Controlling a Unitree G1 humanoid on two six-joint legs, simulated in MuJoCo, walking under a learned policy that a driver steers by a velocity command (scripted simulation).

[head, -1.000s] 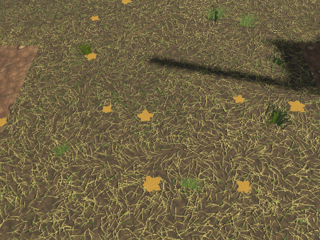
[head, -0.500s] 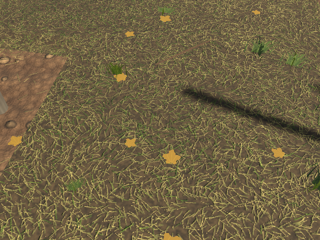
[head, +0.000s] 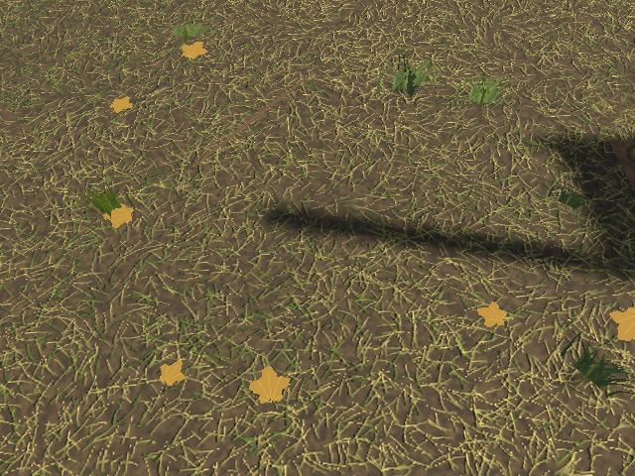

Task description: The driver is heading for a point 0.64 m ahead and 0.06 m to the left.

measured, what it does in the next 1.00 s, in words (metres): steps on the spot: left foot, then right foot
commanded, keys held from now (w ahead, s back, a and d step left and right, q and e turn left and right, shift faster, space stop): e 0.16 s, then q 0.82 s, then no key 0.02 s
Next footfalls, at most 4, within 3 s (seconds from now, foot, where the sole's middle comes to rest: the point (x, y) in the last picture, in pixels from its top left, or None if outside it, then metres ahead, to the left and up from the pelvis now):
0.32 left None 0.20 0.12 -0.78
0.76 right None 0.13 -0.07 -0.78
1.18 left None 0.05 0.14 -0.78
1.64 right None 0.18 -0.09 -0.78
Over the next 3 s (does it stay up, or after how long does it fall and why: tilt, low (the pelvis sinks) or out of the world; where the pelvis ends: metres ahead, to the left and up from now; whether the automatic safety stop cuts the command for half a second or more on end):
stays up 0.63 -0.03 0.00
